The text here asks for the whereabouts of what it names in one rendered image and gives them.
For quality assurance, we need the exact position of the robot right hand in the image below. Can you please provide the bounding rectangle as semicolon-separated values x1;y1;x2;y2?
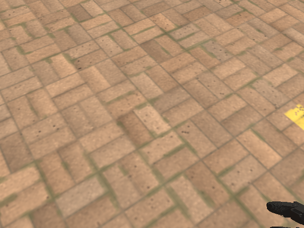
266;201;304;228

